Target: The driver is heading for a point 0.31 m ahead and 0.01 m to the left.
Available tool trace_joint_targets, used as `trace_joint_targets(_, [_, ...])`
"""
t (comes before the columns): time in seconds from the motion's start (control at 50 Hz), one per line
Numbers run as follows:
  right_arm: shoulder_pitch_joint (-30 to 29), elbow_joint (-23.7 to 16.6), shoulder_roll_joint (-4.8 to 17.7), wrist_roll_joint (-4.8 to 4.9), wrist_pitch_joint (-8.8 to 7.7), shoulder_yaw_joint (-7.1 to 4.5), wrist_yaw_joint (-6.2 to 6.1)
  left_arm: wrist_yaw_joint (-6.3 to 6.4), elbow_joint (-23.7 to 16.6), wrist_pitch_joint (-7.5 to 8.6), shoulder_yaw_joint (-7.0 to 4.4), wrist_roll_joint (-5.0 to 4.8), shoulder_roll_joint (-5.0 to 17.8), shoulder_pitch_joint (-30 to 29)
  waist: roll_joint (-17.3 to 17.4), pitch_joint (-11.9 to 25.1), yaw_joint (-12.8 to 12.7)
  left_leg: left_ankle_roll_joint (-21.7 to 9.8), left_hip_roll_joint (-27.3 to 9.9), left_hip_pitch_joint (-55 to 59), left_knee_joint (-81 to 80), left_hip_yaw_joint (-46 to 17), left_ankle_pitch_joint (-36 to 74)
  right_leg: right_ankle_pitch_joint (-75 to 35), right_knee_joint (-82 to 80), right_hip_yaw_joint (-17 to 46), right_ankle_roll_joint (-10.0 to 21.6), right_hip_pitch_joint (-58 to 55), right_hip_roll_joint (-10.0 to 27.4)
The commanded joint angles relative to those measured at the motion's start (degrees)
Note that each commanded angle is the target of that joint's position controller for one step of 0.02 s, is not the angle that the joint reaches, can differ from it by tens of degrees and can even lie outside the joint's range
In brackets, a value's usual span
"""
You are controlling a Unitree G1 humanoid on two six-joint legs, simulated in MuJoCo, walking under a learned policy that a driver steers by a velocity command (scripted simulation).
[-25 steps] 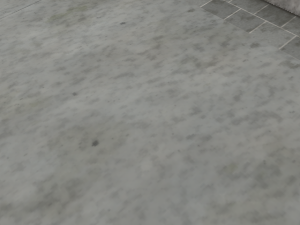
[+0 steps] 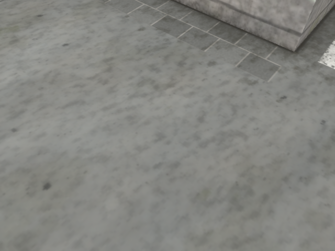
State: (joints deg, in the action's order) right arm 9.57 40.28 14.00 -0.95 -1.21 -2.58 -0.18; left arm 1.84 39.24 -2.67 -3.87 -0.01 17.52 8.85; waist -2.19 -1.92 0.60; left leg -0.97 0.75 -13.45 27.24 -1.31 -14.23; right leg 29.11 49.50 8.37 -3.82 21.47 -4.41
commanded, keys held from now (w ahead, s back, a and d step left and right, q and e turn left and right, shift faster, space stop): no key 0.72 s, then w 0.28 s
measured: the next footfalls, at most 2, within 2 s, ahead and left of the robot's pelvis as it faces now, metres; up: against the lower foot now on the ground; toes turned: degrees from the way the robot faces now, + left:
right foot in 0.14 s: +0.02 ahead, -0.15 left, +0.00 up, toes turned +4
right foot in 1.34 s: +0.33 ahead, -0.11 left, +0.00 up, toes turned +0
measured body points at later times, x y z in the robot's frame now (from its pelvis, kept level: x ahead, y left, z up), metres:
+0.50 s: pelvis +0.00 -0.03 +0.00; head +0.00 -0.04 +0.45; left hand +0.10 +0.22 -0.13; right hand +0.10 -0.30 -0.13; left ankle +0.00 +0.12 -0.74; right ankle -0.02 -0.16 -0.74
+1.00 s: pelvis +0.04 +0.00 -0.01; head +0.04 +0.02 +0.44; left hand +0.08 +0.26 -0.16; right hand +0.06 -0.27 -0.14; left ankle +0.01 +0.09 -0.74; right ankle -0.03 -0.15 -0.71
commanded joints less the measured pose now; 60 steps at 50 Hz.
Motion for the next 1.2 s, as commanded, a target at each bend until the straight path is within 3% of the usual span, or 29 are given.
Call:
trace_joint_targets(0.02, [-4.8, -3.8, 8.4, 0.7, -0.52, -1.86, -0.4, 0.1, -1.9, 0.2, -1.49, -0.25, 3.6, 1.7, 10.0, 3.3, -1.8, -10.0, -13.0, 4.6, -7.6, -12.0, 21.6, -0.4, 0.6, -1.4, -2.5, 1.6, 3.9])
trace_joint_targets(0.06, [-3.4, -3.1, 8.1, 0.59, 0.25, -1.8, -0.3, -0.17, -1.6, 0.66, -0.44, -0.38, 1.1, 0.1, 11.9, 4.6, -0.2, -9.5, -11.0, 5.9, -5.9, -9.4, 24.7, -3.0, -9.5, -4.1, -2.5, -2.6, 4.5])
trace_joint_targets(0.12, [-1.3, -1.8, 8.2, 1.42, 0.94, -1.51, -0.17, -0.53, 0.6, 1.0, -0.66, -0.41, 2.2, 2.5, 11.5, 5.8, -1.0, -7.9, -9.9, 6.0, -3.8, -8.9, 24.1, -19.6, -28.8, -6.5, -0.8, -11.6, 3.6])
trace_joint_targets(0.14, [0.8, -1.3, 7.8, 1.3, 0.48, -1.27, -0.03, -0.51, 0.4, 1.05, -0.86, 0.16, 4.1, 2.2, 9.8, 6.3, -0.4, -5.5, -9.5, 3.9, -4.0, -9.1, 20.3, -25.1, -30.3, -3.8, 0.6, -15.7, 5.2])
trace_joint_targets(0.16, [1.9, -1.3, 7.4, 0.16, -0.34, -0.93, 0.45, -0.14, 0.0, 1.0, -1.49, 0.53, 7.7, 2.3, 4.2, 7.4, 1.1, -2.7, -7.6, 0.8, -2.6, -6.9, 15.0, -36.2, -26.8, 0.1, 2.5, -19.5, 9.6])
trace_joint_targets(0.18, [2.9, -1.2, 6.2, -0.2, -0.86, -0.66, 0.69, -0.29, 1.5, 0.86, -1.86, 0.44, 8.3, 1.7, -2.9, 7.6, 2.9, 0.0, -3.7, 1.9, -3.4, -2.3, 6.8, -29.7, -23.7, -0.3, 5.2, -16.0, 9.1])
trace_joint_targets(0.2, [-0.3, -1.0, 7.2, -0.58, -0.9, -0.59, 0.66, -0.71, 1.1, 0.96, -1.26, 0.38, 5.3, 1.2, -1.4, 6.1, 0.5, 1.9, -2.7, 3.1, -1.8, -0.8, 3.8, -23.6, -24.8, -0.2, 6.1, -12.9, 8.3])
trace_joint_targets(0.22, [-1.8, -1.1, 6.9, -0.39, -0.75, -0.62, 0.58, -0.74, 1.7, 1.16, -0.69, 0.82, 3.7, 1.2, -0.8, 4.8, 0.4, 2.3, -2.6, 3.0, -1.4, -0.4, 3.5, -20.7, -25.8, 0.3, 5.8, -11.1, 8.3])
trace_joint_targets(0.26, [-1.6, -0.6, 6.4, 0.0, 0.07, -0.48, 0.04, -0.61, 2.5, 1.82, -0.5, 0.86, 3.9, 1.0, -1.3, 2.1, 0.4, 2.2, -2.7, 2.2, -1.0, -0.5, 5.1, -20.4, -26.4, 0.1, 5.0, -9.2, 7.7])
trace_joint_targets(0.38, [0.6, 1.9, 6.4, 0.24, 0.64, -0.57, -0.91, -0.13, 5.3, 2.8, 0.17, 0.59, 3.1, 2.6, -0.5, 0.3, 0.4, 2.9, -2.7, 2.3, -1.2, -0.5, 5.3, -19.4, -26.4, 0.0, 4.7, -7.9, 7.0])
trace_joint_targets(0.72, [4.6, 10.0, 6.7, 0.63, 0.87, -0.54, -2.36, -0.15, 14.4, 3.04, 0.76, 0.07, 1.6, 3.3, 1.7, 0.4, 0.0, 3.6, -2.8, 3.0, -2.1, -0.2, 7.7, -22.8, -26.3, -2.3, 4.8, -9.9, 5.2])
trace_joint_targets(0.74, [5.6, 10.9, 6.1, 0.66, 0.96, -0.36, -2.43, -0.06, 15.3, 2.92, 0.8, 0.01, 1.4, 4.2, 1.2, 1.5, 0.0, 3.5, -1.8, 3.3, -1.7, 1.0, 2.7, -16.9, -27.0, -2.6, 5.1, -10.3, 4.8])
trace_joint_targets(0.78, [5.1, 11.2, 5.9, 1.31, 0.97, -0.37, -2.65, 0.14, 15.9, 2.53, 0.03, -0.69, 3.6, 5.1, -1.5, -1.2, -1.0, 2.5, 1.2, -1.2, 3.1, 4.1, -12.8, 5.9, -29.4, -0.1, 7.8, -7.8, 5.6])
trace_joint_targets(0.82, [3.0, 10.0, 4.7, 1.71, -0.27, -0.05, -2.46, 0.01, 16.1, 3.16, -0.59, -1.01, 6.0, 7.3, -6.9, -5.6, -2.5, 1.5, 1.8, -8.4, 10.6, 5.2, -15.5, 19.9, -35.7, 10.2, 12.4, -6.0, 12.4])
trace_joint_targets(0.84, [2.5, 9.5, 3.7, 2.15, -1.25, 0.21, -2.08, -0.11, 16.3, 3.77, -0.99, -1.18, 7.1, 7.9, -9.8, -7.1, -2.7, 0.7, 0.7, -9.4, 14.9, 4.2, -13.2, 21.7, -38.3, 16.4, 15.0, -4.7, 16.6])
trace_joint_targets(0.86, [3.0, 9.5, 3.9, 2.54, -2.25, 0.13, -1.56, -0.15, 16.0, 4.32, -0.99, -1.38, 7.0, 7.0, -10.1, -8.3, -2.0, -0.6, -0.9, -10.0, 16.4, 2.5, -12.3, 20.3, -39.4, 19.3, 16.5, -3.4, 18.8])
trace_joint_targets(0.9, [7.4, 11.1, 3.5, 2.9, -3.87, 0.05, -0.41, -0.36, 14.8, 4.77, -0.53, -1.95, 5.4, 2.5, -9.0, -8.1, 1.6, -3.3, -1.7, -3.1, 7.8, 2.5, -11.5, 13.8, -36.8, 15.2, 14.9, -0.8, 17.3])
trace_joint_targets(0.92, [12.7, 13.6, 3.7, 2.74, -4.3, -0.34, -0.11, -0.49, 13.9, 4.72, -0.17, -2.04, 4.3, -0.5, -6.5, -6.9, 4.3, -3.7, -0.6, 6.4, 0.9, 3.0, -7.0, 8.4, -32.9, 9.7, 12.5, 3.3, 13.6])
trace_joint_targets(0.94, [18.4, 15.9, 5.7, 2.06, -4.47, -1.12, 0.04, -0.57, 13.1, 5.05, 0.55, -1.46, 1.7, -1.9, 0.4, -4.2, 6.0, -4.0, -3.9, 14.5, -3.2, -3.8, -5.5, -0.1, -21.4, 2.7, 9.6, 7.3, 8.7])
trace_joint_targets(0.96, [24.8, 17.0, 12.2, 1.82, -4.78, -2.72, 0.42, -0.48, 11.1, 5.82, 1.3, -1.12, -1.4, -3.3, 16.7, -1.3, 7.2, -9.3, -15.8, 20.3, -14.5, -25.8, -15.8, -3.1, -2.4, -7.2, 5.3, 15.0, 1.4])
trace_joint_targets(0.98, [24.8, 17.0, 13.1, 0.99, -5.32, -2.38, 1.18, -0.4, 9.8, 6.9, 0.48, -1.94, 1.5, -3.5, 19.0, -2.4, 5.8, -14.7, -23.4, 19.3, -20.1, -42.1, -19.8, 3.9, 9.0, -3.9, 5.3, 21.1, 1.0])
trace_joint_targets(1.0, [19.4, 15.6, 9.5, 1.03, -5.69, -1.25, 1.08, -0.83, 10.5, 7.68, 0.12, -2.67, 2.9, -1.8, 12.2, -6.2, 2.9, -14.5, -23.2, 17.4, -19.3, -38.1, -18.8, 0.1, 14.9, -1.6, 6.5, 24.4, 5.0])
trace_joint_targets(1.02, [16.7, 14.5, 7.5, 1.16, -5.87, -0.74, 1.04, -1.37, 11.8, 8.2, 0.19, -2.78, 2.6, -0.1, 9.5, -6.8, 1.9, -12.5, -20.0, 17.4, -19.0, -30.6, -15.4, -5.6, 15.8, -2.3, 7.5, 25.0, 7.1])
trace_joint_targets(1.04, [15.5, 14.1, 7.7, 1.31, -5.77, -0.71, 1.13, -1.52, 12.2, 8.55, -0.01, -2.36, 2.5, -0.3, 7.6, -6.2, 1.6, -10.6, -17.8, 18.5, -19.2, -25.1, -10.1, -10.2, 14.2, -3.6, 8.0, 25.6, 8.6])
trace_joint_targets(1.08, [16.7, 14.5, 4.8, 0.92, -5.0, 0.32, 1.0, -2.07, 12.0, 8.65, -0.53, -1.32, 2.7, -2.4, 8.0, -4.8, 2.1, -8.1, -14.3, 19.3, -18.4, -15.1, 11.1, -15.3, 9.9, -6.0, 7.4, 23.2, 9.7])
trace_joint_targets(1.1, [18.0, 15.1, 4.4, 0.65, -4.46, 0.56, 0.74, -2.37, 12.0, 8.48, -0.32, -1.03, 1.2, -2.6, 8.8, -3.6, 2.0, -7.8, -13.1, 19.3, -16.9, -11.1, 24.1, -16.0, 8.0, -7.8, 6.5, 21.5, 8.9])
trace_joint_targets(1.14, [18.6, 15.4, 5.0, 0.5, -3.23, 0.68, -0.21, -2.64, 10.8, 8.01, 0.52, -0.75, -1.7, -5.2, 8.1, -2.5, 2.1, -7.6, -11.1, 17.2, -15.1, -5.2, 38.0, -18.2, 1.3, -10.3, 4.4, 18.1, 7.2])
trace_joint_targets(1.18, [17.7, 15.2, 6.6, 0.35, -2.36, 0.62, -1.1, -2.72, 9.0, 7.7, 1.5, -0.86, -3.4, -9.6, 8.0, -2.3, 2.5, -6.9, -9.0, 11.3, -14.8, -1.4, 39.5, -23.2, -9.0, -12.2, 3.2, 10.9, 5.3])
trace_joint_targets(1.2, [18.4, 15.5, 7.7, 0.35, -2.13, 0.42, -1.34, -2.84, 8.5, 7.51, 1.63, -0.95, -3.1, -10.9, 8.9, -1.9, 2.9, -6.9, -8.9, 9.7, -14.6, -1.0, 39.1, -25.8, -12.1, -12.7, 2.9, 7.6, 4.3])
